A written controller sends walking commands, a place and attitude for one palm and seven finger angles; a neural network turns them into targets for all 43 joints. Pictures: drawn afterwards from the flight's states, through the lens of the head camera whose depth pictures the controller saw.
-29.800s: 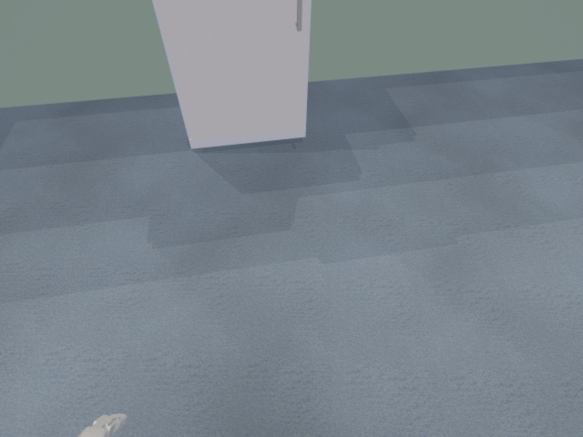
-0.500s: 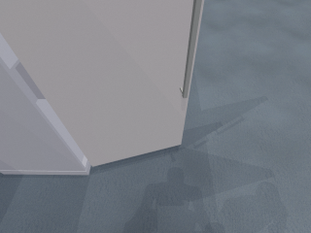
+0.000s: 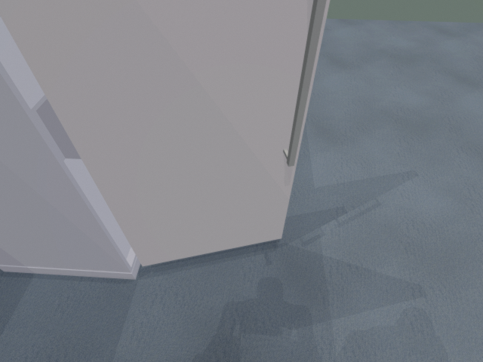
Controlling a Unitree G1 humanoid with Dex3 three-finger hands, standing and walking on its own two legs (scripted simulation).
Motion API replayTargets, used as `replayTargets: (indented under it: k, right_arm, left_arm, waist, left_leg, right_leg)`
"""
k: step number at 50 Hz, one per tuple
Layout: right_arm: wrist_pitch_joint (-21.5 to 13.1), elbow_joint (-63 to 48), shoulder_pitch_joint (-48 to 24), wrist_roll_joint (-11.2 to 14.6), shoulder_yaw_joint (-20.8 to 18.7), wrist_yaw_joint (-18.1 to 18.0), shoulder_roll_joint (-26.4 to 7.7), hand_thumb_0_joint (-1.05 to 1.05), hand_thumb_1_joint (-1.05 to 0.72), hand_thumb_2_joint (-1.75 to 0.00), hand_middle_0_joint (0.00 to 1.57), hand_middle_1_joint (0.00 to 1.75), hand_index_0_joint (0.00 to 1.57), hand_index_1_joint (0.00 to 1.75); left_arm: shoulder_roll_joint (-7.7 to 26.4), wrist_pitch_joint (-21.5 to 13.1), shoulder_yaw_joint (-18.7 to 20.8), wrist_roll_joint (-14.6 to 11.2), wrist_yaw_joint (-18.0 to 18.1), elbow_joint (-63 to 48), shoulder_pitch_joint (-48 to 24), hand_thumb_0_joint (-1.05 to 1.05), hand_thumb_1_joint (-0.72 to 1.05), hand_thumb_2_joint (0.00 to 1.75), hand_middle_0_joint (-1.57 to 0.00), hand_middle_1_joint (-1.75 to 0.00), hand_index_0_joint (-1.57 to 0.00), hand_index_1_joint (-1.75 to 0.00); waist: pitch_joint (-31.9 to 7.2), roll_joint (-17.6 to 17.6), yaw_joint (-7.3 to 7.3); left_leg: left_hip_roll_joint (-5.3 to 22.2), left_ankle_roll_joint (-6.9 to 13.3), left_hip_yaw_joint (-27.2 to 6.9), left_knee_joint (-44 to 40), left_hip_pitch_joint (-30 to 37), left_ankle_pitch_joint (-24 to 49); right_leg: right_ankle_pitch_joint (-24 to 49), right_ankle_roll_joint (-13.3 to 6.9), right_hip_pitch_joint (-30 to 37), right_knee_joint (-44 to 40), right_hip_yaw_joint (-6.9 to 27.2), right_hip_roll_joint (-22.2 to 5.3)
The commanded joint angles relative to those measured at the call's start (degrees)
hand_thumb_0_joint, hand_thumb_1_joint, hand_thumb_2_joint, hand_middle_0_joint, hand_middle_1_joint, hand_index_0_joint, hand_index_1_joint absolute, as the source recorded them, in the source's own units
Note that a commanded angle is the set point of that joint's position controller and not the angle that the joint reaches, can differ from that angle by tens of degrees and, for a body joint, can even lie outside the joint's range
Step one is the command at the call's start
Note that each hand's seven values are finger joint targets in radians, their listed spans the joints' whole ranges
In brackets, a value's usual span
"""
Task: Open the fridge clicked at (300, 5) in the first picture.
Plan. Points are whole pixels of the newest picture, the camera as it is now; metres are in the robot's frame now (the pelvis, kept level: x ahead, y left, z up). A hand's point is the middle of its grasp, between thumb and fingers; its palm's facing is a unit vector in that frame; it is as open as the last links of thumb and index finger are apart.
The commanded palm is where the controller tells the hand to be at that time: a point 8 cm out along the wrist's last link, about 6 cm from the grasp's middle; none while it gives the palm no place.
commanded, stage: let the arm hang, fingers relaxed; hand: right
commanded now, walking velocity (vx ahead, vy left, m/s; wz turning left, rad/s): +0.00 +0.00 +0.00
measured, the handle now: (299, 92) +0.70 -0.09 +0.09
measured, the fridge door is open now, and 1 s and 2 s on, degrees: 74 74 74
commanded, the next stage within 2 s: look to check the result in 0.08 s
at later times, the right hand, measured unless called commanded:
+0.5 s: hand out of the picture +0.00 -0.16 -0.18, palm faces +0.02 +0.99 -0.17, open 7.4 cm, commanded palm none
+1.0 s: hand out of the picture +0.01 -0.16 -0.18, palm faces +0.01 +0.98 -0.17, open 7.4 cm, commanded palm none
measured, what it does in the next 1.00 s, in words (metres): stands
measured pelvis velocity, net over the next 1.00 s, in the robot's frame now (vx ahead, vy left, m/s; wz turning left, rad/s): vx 0.02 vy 0.01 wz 0.00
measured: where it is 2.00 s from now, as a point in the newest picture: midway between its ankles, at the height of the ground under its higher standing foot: outside the picture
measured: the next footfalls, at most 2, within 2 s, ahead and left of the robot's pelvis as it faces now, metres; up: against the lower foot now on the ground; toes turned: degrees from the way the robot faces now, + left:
none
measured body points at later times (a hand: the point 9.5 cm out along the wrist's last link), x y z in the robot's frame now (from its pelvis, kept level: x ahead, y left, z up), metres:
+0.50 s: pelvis +0.01 +0.00 +0.00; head +0.03 +0.00 +0.45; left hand +0.00 +0.22 -0.16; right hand +0.00 -0.21 -0.16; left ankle -0.01 +0.14 -0.74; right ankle -0.01 -0.07 -0.74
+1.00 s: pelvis +0.02 +0.01 +0.00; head +0.03 +0.00 +0.45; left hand +0.00 +0.22 -0.16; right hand +0.01 -0.21 -0.16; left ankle -0.01 +0.14 -0.74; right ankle -0.01 -0.07 -0.74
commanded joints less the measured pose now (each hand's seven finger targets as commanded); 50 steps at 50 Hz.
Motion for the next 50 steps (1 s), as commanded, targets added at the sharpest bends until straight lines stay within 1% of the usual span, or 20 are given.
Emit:
replayTargets:
  k: [1,3,6,8,10,14,15,19,20,26,28,30,33,35,38,41,44,45,48,50]
  right_arm:
    - [-0.7,-0.8,4.6,0.2,-1.2,-0.3,-5.5,0.00,-0.90,-0.90,0.20,0.30,0.20,0.30]
    - [-0.7,-0.7,4.5,0.3,-1.2,-0.2,-5.5,0.00,-0.90,-0.90,0.20,0.30,0.20,0.30]
    - [-0.7,-0.7,4.1,0.3,-1.2,-0.3,-5.6,0.00,-0.90,-0.90,0.20,0.30,0.20,0.30]
    - [-0.7,-0.8,4.3,0.3,-1.2,-0.3,-5.5,0.00,-0.90,-0.90,0.20,0.30,0.20,0.30]
    - [-0.7,-0.6,4.5,0.3,-1.2,-0.3,-5.5,0.00,-0.90,-0.90,0.20,0.30,0.20,0.30]
    - [-0.6,-0.4,4.1,0.3,-1.1,-0.3,-5.3,0.00,-0.90,-0.90,0.20,0.30,0.20,0.30]
    - [-0.6,-0.6,4.4,0.3,-1.2,-0.3,-5.4,0.00,-0.90,-0.90,0.20,0.30,0.20,0.30]
    - [-0.7,-0.3,4.0,0.3,-1.1,-0.3,-5.3,0.00,-0.90,-0.90,0.20,0.30,0.20,0.30]
    - [-0.7,-0.5,4.6,0.3,-1.2,-0.4,-5.4,0.00,-0.90,-0.90,0.20,0.30,0.20,0.30]
    - [-0.8,-0.3,4.3,0.3,-1.2,-0.4,-5.3,0.00,-0.90,-0.90,0.20,0.30,0.20,0.30]
    - [-0.7,-0.3,4.1,0.3,-1.2,-0.4,-5.1,0.00,-0.90,-0.90,0.20,0.30,0.20,0.30]
    - [-0.8,-0.4,4.4,0.3,-1.3,-0.4,-5.6,0.00,-0.90,-0.90,0.20,0.30,0.20,0.30]
    - [-0.8,-0.3,4.1,0.4,-1.3,-0.4,-5.3,0.00,-0.90,-0.90,0.20,0.30,0.20,0.30]
    - [-0.8,-0.4,4.2,0.3,-1.3,-0.4,-5.4,0.00,-0.90,-0.90,0.20,0.30,0.20,0.30]
    - [-0.8,-0.4,4.0,0.4,-1.3,-0.4,-5.5,0.00,-0.90,-0.90,0.20,0.30,0.20,0.30]
    - [-0.8,-0.4,3.8,0.4,-1.3,-0.4,-5.4,0.00,-0.90,-0.90,0.20,0.30,0.20,0.30]
    - [-0.7,-0.5,3.4,0.4,-1.3,-0.3,-5.4,0.00,-0.90,-0.90,0.20,0.30,0.20,0.30]
    - [-0.7,-0.5,3.9,0.3,-1.3,-0.4,-5.6,0.00,-0.90,-0.90,0.20,0.30,0.20,0.30]
    - [-0.7,-0.4,3.6,0.4,-1.3,-0.3,-5.6,0.00,-0.90,-0.90,0.20,0.30,0.20,0.30]
    - [-0.8,-0.6,3.6,0.3,-1.4,-0.3,-5.8,0.00,-0.90,-0.90,0.20,0.30,0.20,0.30]
  left_arm:
    - [5.7,-0.7,0.9,-0.3,0.4,-1.2,4.0,0.00,0.90,0.90,-0.20,-0.30,-0.20,-0.30]
    - [6.0,-0.7,0.9,-0.2,0.4,-1.1,3.9,0.00,0.90,0.90,-0.20,-0.30,-0.20,-0.30]
    - [5.9,-0.6,0.8,-0.3,0.4,-1.0,4.1,0.00,0.90,0.90,-0.20,-0.30,-0.20,-0.30]
    - [6.0,-0.6,0.8,-0.3,0.5,-0.9,4.0,0.00,0.90,0.90,-0.20,-0.30,-0.20,-0.30]
    - [6.0,-0.6,0.9,-0.4,0.5,-0.9,4.1,0.00,0.90,0.90,-0.20,-0.30,-0.20,-0.30]
    - [6.0,-0.5,0.8,-0.3,0.5,-0.6,3.8,0.00,0.90,0.90,-0.20,-0.30,-0.20,-0.30]
    - [5.9,-0.5,0.9,-0.4,0.5,-0.7,4.0,0.00,0.90,0.90,-0.20,-0.30,-0.20,-0.30]
    - [6.0,-0.6,0.8,-0.3,0.6,-0.4,3.8,0.00,0.90,0.90,-0.20,-0.30,-0.20,-0.30]
    - [6.0,-0.6,0.9,-0.4,0.6,-0.6,3.8,0.00,0.90,0.90,-0.20,-0.30,-0.20,-0.30]
    - [5.6,-0.6,0.9,-0.4,0.6,-0.2,3.4,0.00,0.90,0.90,-0.20,-0.30,-0.20,-0.30]
    - [5.7,-0.6,0.8,-0.3,0.6,-0.2,3.5,0.00,0.90,0.90,-0.20,-0.30,-0.20,-0.30]
    - [6.0,-0.7,0.9,-0.4,0.6,-0.3,3.5,0.00,0.90,0.90,-0.20,-0.30,-0.20,-0.30]
    - [6.0,-0.7,0.9,-0.3,0.7,-0.1,3.3,0.00,0.90,0.90,-0.20,-0.30,-0.20,-0.30]
    - [6.0,-0.7,1.0,-0.4,0.7,-0.2,3.4,0.00,0.90,0.90,-0.20,-0.30,-0.20,-0.30]
    - [6.1,-0.8,0.9,-0.3,0.7,0.0,3.4,0.00,0.90,0.90,-0.20,-0.30,-0.20,-0.30]
    - [6.1,-0.6,0.9,-0.4,0.7,-0.1,3.2,0.00,0.90,0.90,-0.20,-0.30,-0.20,-0.30]
    - [6.1,-0.6,0.9,-0.3,0.7,0.0,3.2,0.00,0.90,0.90,-0.20,-0.30,-0.20,-0.30]
    - [6.2,-0.6,0.9,-0.4,0.7,-0.1,3.2,0.00,0.90,0.90,-0.20,-0.30,-0.20,-0.30]
    - [6.3,-0.7,0.9,-0.3,0.6,0.1,3.0,0.00,0.90,0.90,-0.20,-0.30,-0.20,-0.30]
    - [6.4,-0.7,1.0,-0.4,0.7,-0.1,3.0,0.00,0.90,0.90,-0.20,-0.30,-0.20,-0.30]
  waist:
    - [2.7,-1.3,-0.41]
    - [2.0,-1.6,-0.31]
    - [2.6,-0.7,-0.20]
    - [2.2,-1.5,-0.26]
    - [2.2,-0.9,-0.31]
    - [3.3,-1.3,-0.15]
    - [2.9,-0.5,-0.26]
    - [2.4,-0.7,-0.03]
    - [1.9,-0.9,-0.34]
    - [2.4,-0.4,-0.15]
    - [3.1,-1.0,-0.09]
    - [2.0,-0.6,-0.29]
    - [1.6,-1.5,-0.17]
    - [2.4,-0.6,-0.28]
    - [1.7,-0.9,-0.18]
    - [2.9,-0.2,-0.10]
    - [3.5,-1.1,-0.15]
    - [2.7,-1.0,-0.28]
    - [2.6,-1.1,-0.24]
    - [2.1,-0.6,-0.28]
  left_leg:
    - [3.0,3.6,-3.0,-3.1,-0.3,5.1]
    - [3.0,3.6,-3.0,-3.1,-0.3,5.2]
    - [3.1,3.6,-2.9,-3.2,-0.2,6.0]
    - [2.9,3.5,-3.0,-3.2,-0.1,5.2]
    - [2.9,3.5,-2.9,-3.4,-0.1,5.3]
    - [2.9,3.4,-2.8,-3.4,-0.8,4.6]
    - [2.8,3.5,-2.9,-3.4,-0.4,5.4]
    - [2.9,3.4,-2.9,-3.2,-0.2,6.1]
    - [3.0,3.4,-2.9,-3.4,0.0,6.6]
    - [3.2,3.5,-3.0,-3.5,0.2,7.3]
    - [3.0,3.5,-3.1,-3.6,-0.2,6.4]
    - [3.1,3.5,-2.9,-3.6,0.8,7.6]
    - [3.2,3.4,-2.8,-3.3,0.6,7.7]
    - [3.0,3.5,-2.8,-3.4,0.4,8.2]
    - [3.2,3.5,-2.9,-3.3,0.9,8.9]
    - [3.2,3.6,-3.0,-3.6,0.6,8.7]
    - [3.0,3.4,-3.0,-3.9,0.4,6.2]
    - [3.0,3.5,-3.0,-3.9,0.8,6.8]
    - [3.1,3.4,-3.0,-3.9,0.5,6.2]
    - [3.1,3.6,-3.0,-3.8,1.0,7.9]
  right_leg:
    - [7.9,0.7,-2.8,-5.6,7.9,-8.0]
    - [8.5,0.7,-1.8,-5.5,7.8,-8.1]
    - [9.9,0.8,-1.9,-5.1,7.6,-8.1]
    - [9.5,0.8,-1.4,-5.4,7.9,-8.2]
    - [9.5,0.6,-1.3,-5.1,7.8,-8.2]
    - [8.7,0.8,-1.2,-5.7,7.7,-8.4]
    - [9.8,0.7,-1.3,-5.2,7.8,-8.3]
    - [10.8,0.8,-0.5,-5.3,7.6,-8.3]
    - [11.7,0.7,-0.3,-4.8,7.4,-8.3]
    - [12.0,0.8,-0.2,-4.8,7.2,-8.2]
    - [10.9,1.0,-0.5,-5.4,7.2,-8.2]
    - [12.4,0.9,-0.2,-4.7,7.2,-8.2]
    - [13.2,0.9,0.6,-4.9,7.1,-8.3]
    - [13.8,1.0,0.4,-4.7,7.1,-8.4]
    - [14.5,1.0,0.9,-4.7,7.0,-8.3]
    - [13.6,1.1,0.4,-4.9,6.9,-8.3]
    - [11.0,1.1,-0.4,-5.7,7.3,-8.3]
    - [11.7,1.0,-0.1,-5.3,7.2,-8.3]
    - [10.9,1.0,0.1,-5.7,7.3,-8.3]
    - [13.0,1.0,0.4,-4.9,7.1,-8.4]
